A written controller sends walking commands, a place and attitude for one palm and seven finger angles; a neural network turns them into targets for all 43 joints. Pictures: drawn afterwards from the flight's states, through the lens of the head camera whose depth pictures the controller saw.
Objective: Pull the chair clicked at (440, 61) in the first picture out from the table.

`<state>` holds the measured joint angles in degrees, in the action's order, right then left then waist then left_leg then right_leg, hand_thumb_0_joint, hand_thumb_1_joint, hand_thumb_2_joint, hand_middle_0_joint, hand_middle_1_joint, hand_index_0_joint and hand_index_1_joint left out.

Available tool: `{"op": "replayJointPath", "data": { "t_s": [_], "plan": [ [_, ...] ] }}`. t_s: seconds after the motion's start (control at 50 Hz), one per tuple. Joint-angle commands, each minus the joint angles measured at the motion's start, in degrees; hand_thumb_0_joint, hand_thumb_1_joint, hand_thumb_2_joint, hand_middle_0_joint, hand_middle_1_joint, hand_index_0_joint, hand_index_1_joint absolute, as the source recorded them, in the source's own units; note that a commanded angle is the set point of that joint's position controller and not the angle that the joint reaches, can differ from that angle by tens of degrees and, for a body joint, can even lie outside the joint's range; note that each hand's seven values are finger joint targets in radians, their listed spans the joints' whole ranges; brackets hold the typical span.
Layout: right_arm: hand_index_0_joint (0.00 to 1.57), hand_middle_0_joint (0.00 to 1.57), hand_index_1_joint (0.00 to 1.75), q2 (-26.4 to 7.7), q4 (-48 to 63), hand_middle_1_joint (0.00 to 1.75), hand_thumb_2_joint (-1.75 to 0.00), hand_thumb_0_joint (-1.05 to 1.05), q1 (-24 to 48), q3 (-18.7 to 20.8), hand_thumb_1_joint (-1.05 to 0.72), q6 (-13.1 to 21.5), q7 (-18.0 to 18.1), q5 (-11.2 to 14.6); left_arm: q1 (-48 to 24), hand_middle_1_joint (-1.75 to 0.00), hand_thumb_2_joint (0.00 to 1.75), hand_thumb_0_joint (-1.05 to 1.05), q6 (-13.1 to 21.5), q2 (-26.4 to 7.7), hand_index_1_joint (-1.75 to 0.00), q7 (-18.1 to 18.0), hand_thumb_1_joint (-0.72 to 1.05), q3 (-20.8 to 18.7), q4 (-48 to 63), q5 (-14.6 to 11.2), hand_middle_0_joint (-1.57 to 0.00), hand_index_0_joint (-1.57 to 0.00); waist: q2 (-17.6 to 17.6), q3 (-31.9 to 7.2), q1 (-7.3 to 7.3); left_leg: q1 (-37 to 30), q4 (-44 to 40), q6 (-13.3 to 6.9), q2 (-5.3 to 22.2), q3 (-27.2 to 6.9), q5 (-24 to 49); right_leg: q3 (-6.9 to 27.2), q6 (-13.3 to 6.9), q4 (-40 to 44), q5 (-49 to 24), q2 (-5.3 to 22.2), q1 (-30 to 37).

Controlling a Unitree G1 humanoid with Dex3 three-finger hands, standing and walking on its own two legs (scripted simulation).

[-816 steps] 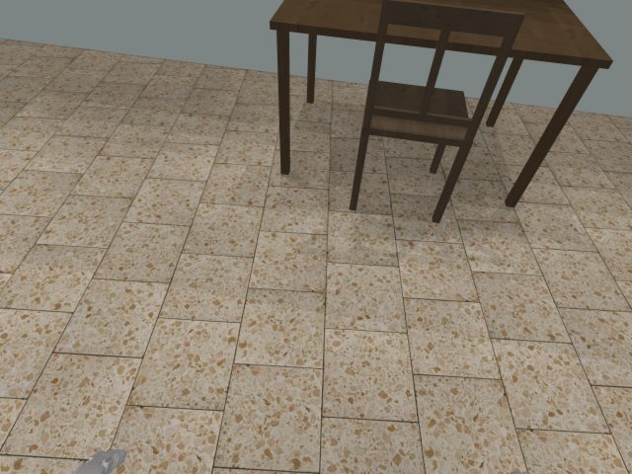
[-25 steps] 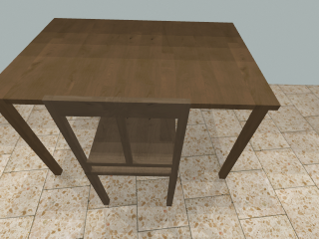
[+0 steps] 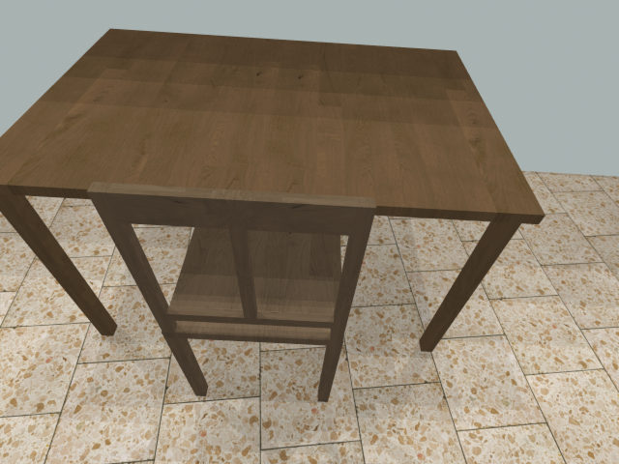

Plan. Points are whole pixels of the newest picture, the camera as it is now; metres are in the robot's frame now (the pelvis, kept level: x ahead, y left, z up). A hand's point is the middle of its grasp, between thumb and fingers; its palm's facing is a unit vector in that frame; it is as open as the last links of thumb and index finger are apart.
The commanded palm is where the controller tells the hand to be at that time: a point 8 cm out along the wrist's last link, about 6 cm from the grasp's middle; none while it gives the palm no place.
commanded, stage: raise the hand toward the chair's back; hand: left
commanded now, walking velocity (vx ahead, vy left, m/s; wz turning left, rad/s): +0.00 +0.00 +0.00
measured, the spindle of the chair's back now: (245, 276) +0.45 +0.15 -0.11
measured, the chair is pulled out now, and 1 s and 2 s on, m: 0.00 0.00 0.00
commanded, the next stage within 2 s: none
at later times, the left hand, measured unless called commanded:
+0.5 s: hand (209, 458) +0.15 +0.14 -0.06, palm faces +0.00 -1.00 +0.01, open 9.0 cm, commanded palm +0.11 +0.22 -0.06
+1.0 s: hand (188, 417) +0.18 +0.17 -0.04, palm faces +0.13 -0.99 -0.05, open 13.3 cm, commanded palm +0.15 +0.22 -0.05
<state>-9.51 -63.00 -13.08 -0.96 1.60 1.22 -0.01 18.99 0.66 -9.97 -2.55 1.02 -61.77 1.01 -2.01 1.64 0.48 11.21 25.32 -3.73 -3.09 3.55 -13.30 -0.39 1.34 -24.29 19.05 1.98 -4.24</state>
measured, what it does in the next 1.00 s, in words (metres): lowers itself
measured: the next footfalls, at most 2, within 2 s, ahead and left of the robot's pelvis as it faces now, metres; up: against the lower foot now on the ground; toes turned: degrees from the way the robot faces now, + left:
none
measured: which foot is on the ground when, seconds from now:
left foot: down 0.00-1.00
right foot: down 0.00-1.00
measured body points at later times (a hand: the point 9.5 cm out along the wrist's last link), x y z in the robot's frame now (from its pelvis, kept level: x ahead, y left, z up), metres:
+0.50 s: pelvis -0.06 -0.05 -0.08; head -0.03 -0.03 +0.37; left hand +0.14 +0.19 -0.06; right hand +0.14 -0.30 -0.12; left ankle +0.01 +0.08 -0.74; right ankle -0.04 -0.12 -0.74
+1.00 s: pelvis -0.03 -0.04 -0.08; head +0.04 -0.04 +0.36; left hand +0.17 +0.22 -0.04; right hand +0.12 -0.27 -0.18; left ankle +0.00 +0.08 -0.74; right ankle -0.04 -0.12 -0.74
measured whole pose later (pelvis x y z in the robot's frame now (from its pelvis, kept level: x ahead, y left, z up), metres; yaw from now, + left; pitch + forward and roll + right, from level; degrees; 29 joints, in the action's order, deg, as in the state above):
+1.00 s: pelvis -0.03 -0.04 -0.08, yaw +0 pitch +16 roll -1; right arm -10.1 -34.8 -14.7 1.2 10.0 3.5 1.6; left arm 24.4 22.3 -11.3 11.5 -12.9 -1.2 -16.0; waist 1.1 -8.5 -1.4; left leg 52.0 62.5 -0.4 1.5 0.5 -26.4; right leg -4.7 -3.5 -62.0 31.6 -2.5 -46.3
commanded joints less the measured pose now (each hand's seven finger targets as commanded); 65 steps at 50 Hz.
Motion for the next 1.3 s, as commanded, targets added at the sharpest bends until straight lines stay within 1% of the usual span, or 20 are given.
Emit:
{"op": "replayJointPath", "data": {
  "t_s": [0.0, 0.06, 0.08, 0.1, 0.12, 0.16, 0.22, 0.3, 0.36, 0.4, 0.44, 0.5, 0.6, 0.68, 0.8, 0.88, 1.02, 1.1, 1.18, 1.28],
  "plan": [
    [0.2, 0.2, 0.3, -6.7, 1.6, 0.3, -0.9, 0.0, -2.6, 1.3, -0.9, 0.6, 0.3, -0.2, 4.6, -0.3, 0.9, 0.0, 0.6, -5.4, -0.3, -0.3, 0.9, -1.0, 1.2, -0.1, -0.2, -0.2, 1.7, 1.4, -0.29, -4.4, -4.8, 0.5, 8.2, -8.1, 13.6, 3.1, -2.3, 4.1, -11.1, 4.3, -6.3],
    [0.2, 0.2, 0.3, -6.5, 1.2, 0.3, -0.9, 0.0, -2.6, 1.3, -0.9, 0.6, 0.2, -0.1, 4.6, -0.3, 0.9, 0.0, 0.6, -5.4, -0.3, -0.2, 0.9, -0.9, 1.1, -0.1, -0.2, -0.2, 1.9, 2.5, -0.11, -3.8, -5.7, 0.4, 8.3, -8.1, 11.7, 2.8, -2.2, 4.8, -9.7, 4.1, -6.5],
    [0.2, 0.2, 0.3, -8.4, 5.0, 0.3, -0.9, 0.0, -1.7, 1.1, -0.9, 0.6, 0.0, -0.2, 4.6, -0.3, 0.9, 0.0, 2.0, -5.3, -0.3, -2.1, 0.9, -0.6, 0.5, 1.1, -0.2, -0.2, 4.4, 4.9, -0.65, -1.0, 4.4, 2.2, 9.3, -8.2, 29.1, 3.9, -1.8, 2.9, -18.8, 4.2, -10.5],
    [0.2, 0.2, 0.3, -16.5, 24.7, 0.3, -0.9, 0.0, -5.1, 4.1, -0.9, 7.8, 1.9, 2.8, -34.1, -0.3, 0.89, 0.0, 12.3, -17.6, -0.3, -2.2, 0.88, -7.9, 89.2, -10.2, -0.2, -0.2, 13.2, -24.6, -7.25, -21.4, 0.5, 4.4, 5.5, -8.4, 31.7, -3.9, -2.5, -4.1, -21.1, -1.2, -11.9],
    [0.2, 0.2, 0.3, -10.5, 21.0, 0.3, -0.9, 0.0, -0.1, 0.8, -0.9, 13.7, 3.4, 2.4, -11.4, -0.29, 0.88, 0.0, 9.1, -12.9, -0.29, -4.2, 0.85, -6.5, 74.9, -6.2, -0.2, -0.2, 21.5, -24.6, -1.77, -25.9, -3.1, 4.7, 8.7, -8.1, 36.5, -2.9, -3.7, -12.3, -6.0, -2.5, -15.5],
    [0.2, 0.2, 0.3, -8.3, 16.2, 0.3, -0.9, 0.0, -4.1, 2.7, -0.9, 14.5, 2.5, 2.9, 9.0, -0.29, 0.86, 0.0, 1.8, 3.2, -0.29, -5.7, 0.81, 1.9, 53.7, -7.1, -0.19, -0.19, 11.2, -13.3, -3.66, -12.4, -4.6, 5.1, 7.8, -10.5, 23.0, -3.7, -2.0, -14.9, 1.4, -1.9, -21.3],
    [0.2, 0.2, 0.3, -12.8, 25.1, 0.3, -0.9, 0.0, 1.8, 3.5, -0.9, 15.1, 2.9, 2.1, -3.4, -0.27, 0.83, 0.0, 10.1, -3.2, -0.27, -2.3, 0.74, -3.6, 62.4, -10.2, -0.18, -0.18, -2.2, -1.0, -3.87, 7.4, 2.4, 3.2, 4.8, -8.7, -6.4, -5.1, -2.6, -6.0, 2.7, -2.0, -22.7],
    [0.2, 0.2, 0.3, -11.6, 29.7, 0.3, -0.9, 0.0, 5.6, 4.5, -0.9, 13.8, 1.1, 0.1, 10.4, -0.26, 0.79, 0.0, 24.5, 0.0, -0.26, 6.8, 0.64, -8.9, 44.4, -12.4, -0.17, -0.17, -16.9, -2.7, 0.87, 25.1, 17.7, 3.7, 3.0, -6.0, -6.4, -5.3, -2.7, -16.9, 8.4, -3.0, -36.3],
    [0.2, 0.2, 0.3, -11.5, 34.3, 0.3, -0.9, 0.0, 7.8, 6.0, -0.9, 13.8, -1.4, 0.8, 15.9, -0.25, 0.76, 0.0, 34.5, -5.1, -0.25, 17.8, 0.57, -13.8, 43.8, -15.0, -0.17, -0.17, -7.7, -8.3, 3.71, 32.8, 25.3, 4.6, 1.6, -3.6, -6.2, -0.1, -3.3, -22.4, 6.3, -1.7, -36.0],
    [0.2, 0.2, 0.3, -11.8, 39.3, 0.3, -0.9, 0.0, 10.1, 5.7, -0.9, 13.0, -1.5, 1.7, 15.0, -0.24, 0.74, 0.0, 33.1, -8.0, -0.24, 20.5, 0.53, -15.7, 46.0, -15.7, -0.16, -0.16, 1.7, -12.6, 4.44, 34.3, 27.6, 4.0, 0.7, -1.5, -8.1, 1.9, -3.5, -23.6, 8.9, -1.1, -34.7],
    [0.2, 0.2, 0.3, -11.6, 42.9, 0.3, -0.9, 0.0, 11.7, 5.2, -0.9, 12.0, -0.6, 2.5, 8.8, -0.23, 0.72, 0.0, 30.0, -10.3, -0.23, 20.5, 0.48, -16.9, 54.1, -17.1, -0.16, -0.16, 2.8, -15.0, 3.92, 37.3, 29.8, 3.3, 0.3, -0.8, -11.9, 5.9, -2.6, -22.2, 15.8, -0.2, -34.4],
    [0.2, 0.2, 0.3, -10.0, 43.7, 0.3, -0.9, 0.0, 9.0, 5.2, -0.9, 12.1, 1.1, 1.8, -3.2, -0.22, 0.69, 0.0, 32.0, -14.6, -0.22, 16.0, 0.41, -20.5, 70.6, -18.3, -0.15, -0.15, 6.9, -19.5, 1.14, 37.8, 34.2, 2.3, 1.8, -2.2, -15.2, 10.8, -2.0, -21.4, 26.4, 0.0, -37.9],
    [0.2, 0.2, 0.3, -9.3, 38.3, 0.3, -0.9, 0.0, 5.2, 4.2, -0.9, 14.8, 2.8, 0.6, -6.8, -0.2, 0.64, 0.0, 42.6, -10.4, -0.2, 13.3, 0.29, -11.7, 83.1, -16.8, -0.14, -0.14, 10.1, -19.4, -4.2, 36.6, 38.6, 1.5, 3.9, -4.8, -11.7, 7.6, -3.0, -26.1, 18.4, -2.6, -46.1],
    [0.2, 0.2, 0.3, -11.5, 35.7, 0.3, -0.9, 0.0, 3.8, 3.5, -0.9, 15.6, 3.5, 1.8, -3.5, -0.19, 0.6, 0.0, 37.0, -10.6, -0.19, 21.4, 0.2, -9.4, 67.1, -17.4, -0.13, -0.13, 3.7, -14.0, -6.77, 42.3, 41.3, 1.3, 4.3, -6.2, -12.0, 9.3, -0.5, -24.2, 15.0, -1.4, -45.5],
    [0.2, 0.2, 0.3, -10.9, 40.3, 0.3, -0.9, 0.0, 5.8, 4.0, -0.9, 11.8, 4.6, 3.4, 3.4, -0.17, 0.54, 0.0, 17.3, -14.5, -0.17, 23.8, 0.06, -20.5, 64.3, -21.0, -0.12, -0.12, -0.7, -25.7, 0.9, 37.8, 35.9, 1.1, 2.7, -5.7, -3.4, 9.0, 1.4, -23.1, -0.6, 0.8, -28.2],
    [0.2, 0.2, 0.3, -7.2, 39.0, 0.3, -0.9, 0.0, 4.7, 4.7, -0.9, 11.4, 3.3, 2.0, 7.3, -0.15, 0.5, 0.0, 22.1, -11.2, -0.15, 14.7, -0.03, -23.2, 74.1, -20.9, -0.11, -0.11, 0.6, -28.8, 2.44, 32.3, 33.0, 2.0, 3.5, -5.7, 5.9, 3.9, 0.7, -28.3, -22.9, -0.2, -24.6],
    [0.2, 0.2, 0.3, -10.2, 35.7, 0.3, -0.9, 0.0, 3.3, 5.3, -0.9, 11.9, 1.6, 0.7, 3.2, -0.13, 0.43, 0.0, 32.5, -6.7, -0.13, 15.3, -0.2, -12.7, 64.6, -15.2, -0.09, -0.09, 1.7, -18.8, -3.63, 33.5, 34.8, 1.7, 4.2, -6.2, 1.5, -1.0, -1.2, -31.4, -6.4, -2.6, -43.0],
    [0.2, 0.2, 0.3, -12.2, 37.7, 0.3, -0.9, 0.0, 2.5, 5.7, -0.9, 12.2, 2.5, 1.7, 2.5, -0.11, 0.39, 0.0, 31.3, -10.6, -0.11, 19.9, -0.29, -15.4, 68.3, -18.1, -0.08, -0.08, 4.3, -27.2, -1.61, 29.5, 33.4, 1.4, 4.1, -6.1, 2.5, -0.8, -2.0, -30.5, -4.5, -2.8, -39.0],
    [0.2, 0.2, 0.3, -10.9, 38.8, 0.3, -0.9, 0.0, 2.7, 5.5, -0.9, 12.2, 2.7, 1.7, 3.5, -0.1, 0.35, 0.0, 30.3, -12.5, -0.1, 16.5, -0.38, -18.2, 78.6, -19.1, -0.07, -0.07, 9.5, -33.0, 0.7, 21.1, 30.7, 2.0, 4.6, -6.8, 10.1, -3.1, -2.6, -31.1, -7.4, -3.3, -36.9],
    [0.2, 0.2, 0.3, -10.6, 38.2, 0.3, -0.9, 0.0, 3.3, 5.0, -0.9, 10.4, 2.1, 1.2, 3.2, -0.08, 0.3, 0.0, 29.0, -8.7, -0.08, 11.5, -0.5, -15.0, 72.4, -16.4, -0.06, -0.06, 6.7, -21.8, -1.74, 23.8, 29.2, 2.8, 5.3, -8.5, 5.5, -5.1, -2.7, -30.8, -1.6, -3.8, -43.3]
  ]
}}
